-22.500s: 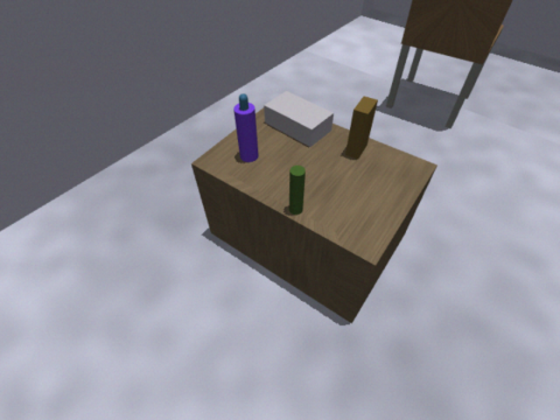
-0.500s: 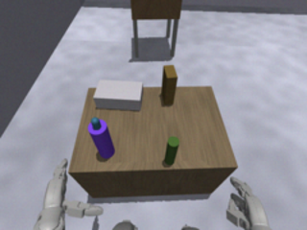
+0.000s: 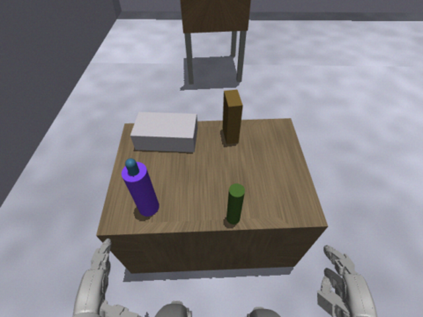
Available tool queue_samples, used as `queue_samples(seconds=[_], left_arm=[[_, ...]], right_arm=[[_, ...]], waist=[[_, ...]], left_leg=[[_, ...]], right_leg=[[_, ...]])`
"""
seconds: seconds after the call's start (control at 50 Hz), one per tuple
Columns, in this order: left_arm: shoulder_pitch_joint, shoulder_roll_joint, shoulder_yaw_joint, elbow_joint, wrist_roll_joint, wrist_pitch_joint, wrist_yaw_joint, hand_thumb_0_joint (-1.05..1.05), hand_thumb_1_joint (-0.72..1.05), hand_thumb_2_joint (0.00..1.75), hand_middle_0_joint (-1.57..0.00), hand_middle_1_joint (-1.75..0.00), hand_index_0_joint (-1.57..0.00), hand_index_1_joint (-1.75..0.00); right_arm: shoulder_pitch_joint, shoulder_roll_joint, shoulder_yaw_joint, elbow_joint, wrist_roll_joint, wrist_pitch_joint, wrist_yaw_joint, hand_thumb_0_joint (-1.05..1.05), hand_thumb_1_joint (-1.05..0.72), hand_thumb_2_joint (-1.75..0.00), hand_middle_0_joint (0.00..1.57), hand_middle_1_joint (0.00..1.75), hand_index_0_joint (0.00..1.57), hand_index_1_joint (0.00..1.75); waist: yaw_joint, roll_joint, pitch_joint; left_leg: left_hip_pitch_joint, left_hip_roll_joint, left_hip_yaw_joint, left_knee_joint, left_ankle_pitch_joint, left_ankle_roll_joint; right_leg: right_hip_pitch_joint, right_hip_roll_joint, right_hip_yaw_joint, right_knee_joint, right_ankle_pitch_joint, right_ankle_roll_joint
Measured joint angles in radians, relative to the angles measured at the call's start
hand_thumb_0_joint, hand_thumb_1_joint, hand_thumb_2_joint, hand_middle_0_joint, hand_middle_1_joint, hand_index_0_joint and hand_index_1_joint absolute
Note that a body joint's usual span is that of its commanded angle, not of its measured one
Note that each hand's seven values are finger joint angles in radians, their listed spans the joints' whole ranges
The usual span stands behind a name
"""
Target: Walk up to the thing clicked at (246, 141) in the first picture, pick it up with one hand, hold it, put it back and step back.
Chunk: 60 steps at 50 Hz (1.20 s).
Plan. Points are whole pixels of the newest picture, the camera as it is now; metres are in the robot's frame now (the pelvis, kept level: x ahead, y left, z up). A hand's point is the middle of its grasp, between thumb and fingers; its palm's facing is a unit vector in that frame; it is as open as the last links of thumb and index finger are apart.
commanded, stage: home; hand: left
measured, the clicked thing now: (140, 186) +0.48 +0.23 -0.16
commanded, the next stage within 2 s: stand in 1.64 s
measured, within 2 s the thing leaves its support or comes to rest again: neither
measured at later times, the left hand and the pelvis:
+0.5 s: hand (120, 284) +0.19 +0.19 -0.05, palm faces +0.11 -0.96 -0.24, open 17.0 cm; pelvis +0.01 +0.01 +0.00, yaw +0 degrees
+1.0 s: hand (125, 283) +0.19 +0.18 -0.05, palm faces +0.12 -0.96 -0.24, open 17.1 cm; pelvis +0.02 +0.00 +0.00, yaw +0 degrees
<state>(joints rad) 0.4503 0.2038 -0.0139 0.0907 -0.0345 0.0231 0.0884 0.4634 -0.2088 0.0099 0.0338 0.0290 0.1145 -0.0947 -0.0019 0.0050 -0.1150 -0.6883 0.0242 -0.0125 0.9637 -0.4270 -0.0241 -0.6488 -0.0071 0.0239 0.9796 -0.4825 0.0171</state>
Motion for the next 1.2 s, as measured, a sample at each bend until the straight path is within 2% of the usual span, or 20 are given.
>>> queue_samples(seconds=[0.52,1.06,1.12,1.2], left_arm=[[0.014,0.006,0.010,-0.031,0.004,0.001,0.011,-0.01,-0.46,0.11,-0.06,-0.07,-0.07,-0.07],[0.019,-0.004,0.011,-0.028,0.007,0.008,0.004,-0.01,-0.47,0.10,-0.06,-0.06,-0.06,-0.07],[0.036,-0.001,0.017,-0.048,0.009,0.016,0.016,-0.01,-0.47,0.10,-0.06,-0.06,-0.06,-0.07],[0.048,0.004,0.007,-0.060,0.008,0.033,0.029,-0.01,-0.49,0.09,-0.06,-0.06,-0.06,-0.06]], right_arm=[[0.008,0.011,-0.009,-0.018,-0.002,0.003,0.003,0.02,-0.90,-0.91,0.20,0.30,0.20,0.30],[0.015,0.006,-0.011,-0.040,-0.005,0.018,0.009,0.02,-0.90,-0.90,0.20,0.30,0.20,0.30],[-0.039,-0.007,0.004,0.070,0.000,-0.009,0.002,0.02,-0.90,-0.90,0.20,0.30,0.20,0.30],[-0.087,-0.014,0.002,0.195,0.004,-0.022,-0.010,0.02,-0.90,-0.90,0.20,0.30,0.20,0.30]], waist=[[0.007,-0.007,-0.010],[0.005,-0.005,-0.016],[-0.007,-0.006,-0.010],[-0.009,-0.002,-0.009]], left_leg=[[-0.012,-0.002,0.011,0.026,-0.034,0.013],[-0.013,0.000,0.003,0.026,-0.038,0.001],[-0.005,0.007,-0.004,0.027,-0.037,-0.003],[0.000,0.012,-0.017,0.028,-0.035,-0.006]], right_leg=[[-0.006,-0.003,0.011,0.007,-0.021,0.014],[-0.010,-0.001,0.002,0.019,-0.033,0.002],[0.002,0.006,-0.005,0.013,-0.029,-0.002],[0.014,0.012,-0.018,0.004,-0.025,-0.006]])
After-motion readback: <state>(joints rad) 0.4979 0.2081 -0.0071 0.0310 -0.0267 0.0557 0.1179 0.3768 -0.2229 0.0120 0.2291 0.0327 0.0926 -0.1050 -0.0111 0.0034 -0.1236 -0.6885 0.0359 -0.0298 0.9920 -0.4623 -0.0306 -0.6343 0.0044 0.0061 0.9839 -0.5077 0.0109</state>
